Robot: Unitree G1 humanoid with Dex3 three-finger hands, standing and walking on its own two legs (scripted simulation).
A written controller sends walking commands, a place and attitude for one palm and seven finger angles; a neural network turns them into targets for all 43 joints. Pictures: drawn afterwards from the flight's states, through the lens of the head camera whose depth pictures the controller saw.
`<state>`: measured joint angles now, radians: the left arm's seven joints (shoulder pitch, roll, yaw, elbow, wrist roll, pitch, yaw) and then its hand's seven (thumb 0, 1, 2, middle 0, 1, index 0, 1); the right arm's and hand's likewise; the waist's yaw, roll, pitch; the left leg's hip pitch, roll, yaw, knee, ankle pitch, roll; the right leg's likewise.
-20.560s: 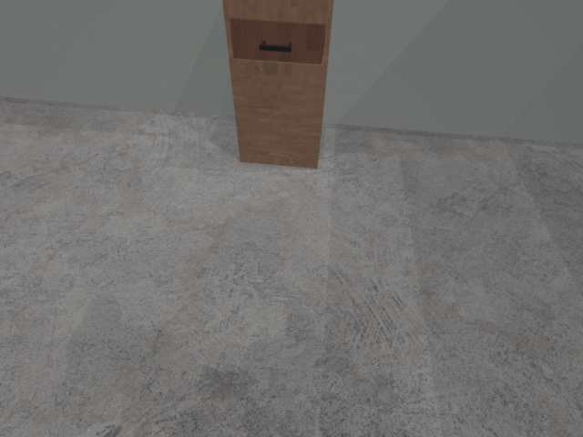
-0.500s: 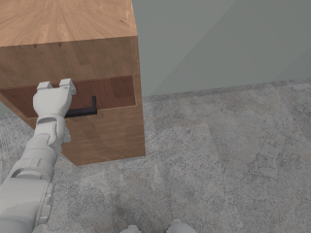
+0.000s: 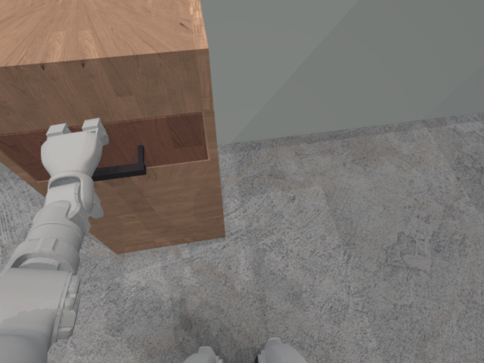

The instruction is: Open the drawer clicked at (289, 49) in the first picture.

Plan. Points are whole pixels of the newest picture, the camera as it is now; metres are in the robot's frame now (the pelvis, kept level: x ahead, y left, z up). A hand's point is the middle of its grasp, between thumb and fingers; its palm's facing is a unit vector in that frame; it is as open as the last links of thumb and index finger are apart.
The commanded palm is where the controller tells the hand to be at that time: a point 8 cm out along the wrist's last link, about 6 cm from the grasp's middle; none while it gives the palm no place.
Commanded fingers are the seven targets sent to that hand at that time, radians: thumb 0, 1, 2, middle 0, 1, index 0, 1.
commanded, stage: re-aim the fingers above the handle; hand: left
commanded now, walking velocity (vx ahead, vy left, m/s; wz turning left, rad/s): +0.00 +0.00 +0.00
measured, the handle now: (112, 163) +0.50 +0.25 -0.06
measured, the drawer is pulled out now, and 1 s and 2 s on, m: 0.00 0.00 0.00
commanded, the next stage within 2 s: lower the fingers behind the handle in 0.94 s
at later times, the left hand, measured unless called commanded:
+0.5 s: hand (77, 174) +0.45 +0.28 +0.00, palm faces -0.05 -0.01 -1.00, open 13.8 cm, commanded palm +0.43 +0.26 +0.06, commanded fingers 0.00 -0.50 0.30 -0.30 -1.20 -0.30 -1.20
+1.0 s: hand (76, 179) +0.44 +0.28 -0.01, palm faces -0.06 -0.04 -1.00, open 13.8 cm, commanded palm +0.43 +0.26 +0.06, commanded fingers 0.00 -0.50 0.30 -0.30 -1.20 -0.30 -1.20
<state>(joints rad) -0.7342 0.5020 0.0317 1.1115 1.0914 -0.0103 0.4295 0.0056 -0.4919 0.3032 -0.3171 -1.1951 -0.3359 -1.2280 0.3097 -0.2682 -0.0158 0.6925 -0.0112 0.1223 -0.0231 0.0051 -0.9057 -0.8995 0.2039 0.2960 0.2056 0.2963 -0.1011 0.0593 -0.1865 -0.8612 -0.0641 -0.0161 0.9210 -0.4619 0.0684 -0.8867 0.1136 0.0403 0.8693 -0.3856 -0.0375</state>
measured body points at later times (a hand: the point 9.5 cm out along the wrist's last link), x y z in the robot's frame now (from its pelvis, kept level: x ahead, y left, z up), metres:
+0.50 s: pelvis +0.00 +0.01 +0.00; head +0.11 +0.01 +0.44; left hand +0.44 +0.28 +0.05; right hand +0.05 -0.26 -0.13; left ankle -0.03 +0.08 -0.68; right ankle +0.00 -0.10 -0.68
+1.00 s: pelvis +0.00 +0.01 +0.00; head +0.11 +0.02 +0.44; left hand +0.44 +0.28 +0.05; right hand +0.04 -0.26 -0.13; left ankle -0.03 +0.08 -0.68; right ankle +0.00 -0.10 -0.68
